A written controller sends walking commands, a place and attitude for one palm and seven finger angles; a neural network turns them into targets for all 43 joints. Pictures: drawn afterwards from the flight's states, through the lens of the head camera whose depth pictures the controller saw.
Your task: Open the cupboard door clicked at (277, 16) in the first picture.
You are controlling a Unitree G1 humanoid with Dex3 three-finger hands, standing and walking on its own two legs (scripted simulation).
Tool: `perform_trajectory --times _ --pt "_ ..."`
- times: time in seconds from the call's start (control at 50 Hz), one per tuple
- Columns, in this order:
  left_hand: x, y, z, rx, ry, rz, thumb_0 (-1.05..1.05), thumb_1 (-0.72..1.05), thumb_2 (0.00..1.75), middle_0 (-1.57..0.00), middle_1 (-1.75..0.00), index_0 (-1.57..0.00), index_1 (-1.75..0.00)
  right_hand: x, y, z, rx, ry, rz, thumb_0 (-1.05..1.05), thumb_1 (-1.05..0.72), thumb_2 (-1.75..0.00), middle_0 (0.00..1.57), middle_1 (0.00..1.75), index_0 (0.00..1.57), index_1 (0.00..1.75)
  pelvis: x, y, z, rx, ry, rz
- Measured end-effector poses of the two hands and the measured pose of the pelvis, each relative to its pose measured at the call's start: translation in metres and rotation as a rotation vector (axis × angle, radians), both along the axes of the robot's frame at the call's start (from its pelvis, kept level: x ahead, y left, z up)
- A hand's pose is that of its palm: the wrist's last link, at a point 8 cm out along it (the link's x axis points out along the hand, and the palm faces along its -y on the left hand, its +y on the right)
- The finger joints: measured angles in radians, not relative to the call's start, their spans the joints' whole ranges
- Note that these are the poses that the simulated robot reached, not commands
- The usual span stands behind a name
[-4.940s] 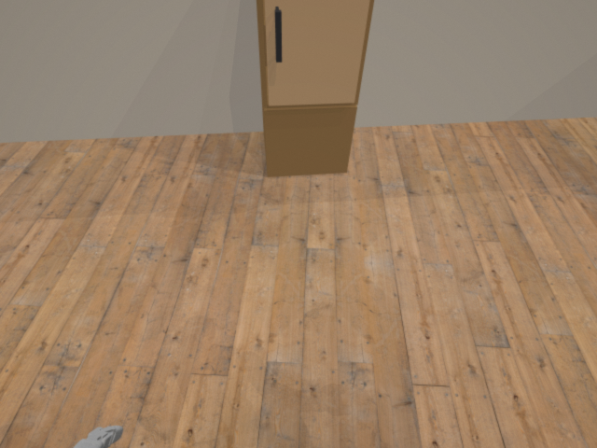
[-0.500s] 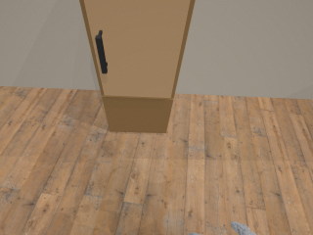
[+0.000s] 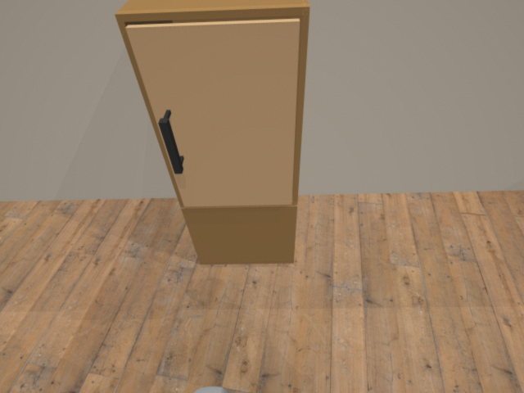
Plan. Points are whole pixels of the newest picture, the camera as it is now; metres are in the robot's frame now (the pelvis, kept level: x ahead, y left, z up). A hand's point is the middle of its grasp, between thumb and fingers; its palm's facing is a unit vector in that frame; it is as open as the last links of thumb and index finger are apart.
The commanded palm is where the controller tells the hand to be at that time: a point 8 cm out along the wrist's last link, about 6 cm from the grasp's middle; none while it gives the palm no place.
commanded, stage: take the last steps up to it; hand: left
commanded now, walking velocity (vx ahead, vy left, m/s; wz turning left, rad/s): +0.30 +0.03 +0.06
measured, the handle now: (173, 142) +0.74 +0.30 -0.05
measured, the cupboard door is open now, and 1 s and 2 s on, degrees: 0 0 0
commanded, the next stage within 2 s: come to a stop and stand still in 0.46 s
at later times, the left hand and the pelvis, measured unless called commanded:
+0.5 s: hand out of the picture +0.16 +0.26 -0.18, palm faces +0.07 -0.98 -0.17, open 7.4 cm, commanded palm none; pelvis +0.16 +0.08 +0.00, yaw -1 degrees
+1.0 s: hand (158, 316) +0.30 +0.25 -0.18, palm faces +0.05 -0.97 -0.24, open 7.3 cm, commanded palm none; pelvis +0.21 +0.07 -0.01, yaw +0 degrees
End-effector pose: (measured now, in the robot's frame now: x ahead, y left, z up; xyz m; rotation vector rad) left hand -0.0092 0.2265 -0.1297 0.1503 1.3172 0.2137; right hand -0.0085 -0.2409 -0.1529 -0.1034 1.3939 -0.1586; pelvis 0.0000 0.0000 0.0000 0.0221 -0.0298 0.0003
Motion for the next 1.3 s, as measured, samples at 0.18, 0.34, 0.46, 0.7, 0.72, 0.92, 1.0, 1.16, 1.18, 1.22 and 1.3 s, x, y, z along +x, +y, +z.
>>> perform_trajectory --times 0.18,0.34,0.46,0.7,0.72,0.92,1.0,1.16,1.18,1.22,1.3 --pt "-0.038 -0.006 -0.007 -0.085 0.243 0.105 0.01 0.92 0.90 -0.20 -0.30 -0.20 -0.30 0.094 0.029 0.005 -0.004 -0.027 0.074 0.01 -0.91 -0.90 0.20 0.30 0.19 0.30 0.055 0.023 -0.003 -0.025 0.025 0.028" --pt "0.001 0.032 -0.034 -0.139 0.361 0.125 0.01 0.91 0.90 -0.20 -0.30 -0.20 -0.30 0.212 0.085 0.000 -0.039 -0.198 0.131 0.00 -0.91 -0.90 0.20 0.30 0.19 0.30 0.117 0.067 -0.024 -0.029 0.020 0.007" --pt "0.122 0.074 -0.030 -0.084 0.162 0.032 0.01 0.91 0.90 -0.20 -0.30 -0.20 -0.30 0.236 0.093 0.020 -0.075 -0.246 0.046 -0.02 -0.95 -0.90 0.20 0.30 0.20 0.30 0.152 0.081 -0.007 -0.017 0.014 -0.022" --pt "0.318 0.072 -0.008 -0.011 -0.153 -0.083 0.01 0.92 0.90 -0.20 -0.30 -0.19 -0.30 0.213 0.097 0.000 -0.003 -0.013 -0.019 0.00 -0.92 -0.90 0.20 0.30 0.20 0.30 0.220 0.068 -0.006 0.005 0.004 -0.011" --pt "0.326 0.067 -0.010 -0.006 -0.159 -0.092 0.01 0.92 0.90 -0.20 -0.30 -0.19 -0.30 0.211 0.097 -0.005 0.008 0.008 -0.030 0.00 -0.92 -0.90 0.20 0.30 0.20 0.30 0.226 0.064 -0.009 0.011 0.002 -0.013" --pt "0.324 0.052 -0.013 0.003 -0.116 -0.066 0.00 0.92 0.90 -0.20 -0.30 -0.20 -0.30 0.228 0.079 -0.014 0.003 0.076 -0.039 0.00 -0.91 -0.90 0.20 0.30 0.19 0.30 0.224 0.059 -0.013 -0.006 0.017 0.007" --pt "0.304 0.074 -0.015 0.016 -0.098 -0.048 0.00 0.92 0.90 -0.21 -0.30 -0.20 -0.30 0.245 0.076 -0.008 -0.034 0.009 -0.006 0.00 -0.91 -0.90 0.20 0.30 0.19 0.30 0.212 0.071 -0.013 -0.007 0.023 0.008" --pt "0.258 0.131 -0.026 0.045 -0.094 -0.018 0.01 0.91 0.90 -0.20 -0.30 -0.20 -0.30 0.260 0.098 0.004 -0.104 -0.226 0.035 0.00 -0.91 -0.90 0.20 0.30 0.19 0.30 0.189 0.109 -0.025 -0.014 -0.023 -0.002" --pt "0.252 0.137 -0.023 0.049 -0.090 -0.018 0.01 0.91 0.90 -0.20 -0.30 -0.20 -0.30 0.261 0.102 0.005 -0.100 -0.248 0.034 0.00 -0.91 -0.90 0.20 0.30 0.19 0.30 0.188 0.112 -0.024 -0.013 -0.026 -0.012" --pt "0.239 0.145 -0.019 0.056 -0.086 -0.018 0.01 0.91 0.90 -0.20 -0.30 -0.20 -0.30 0.263 0.112 0.007 -0.084 -0.285 0.039 0.00 -0.91 -0.90 0.20 0.30 0.19 0.30 0.184 0.117 -0.022 -0.013 -0.028 -0.016" --pt "0.212 0.154 -0.016 0.072 -0.095 -0.012 0.01 0.91 0.90 -0.20 -0.30 -0.20 -0.30 0.266 0.129 0.001 -0.040 -0.315 0.073 0.00 -0.90 -0.90 0.20 0.30 0.19 0.30 0.172 0.122 -0.026 0.006 -0.021 -0.018"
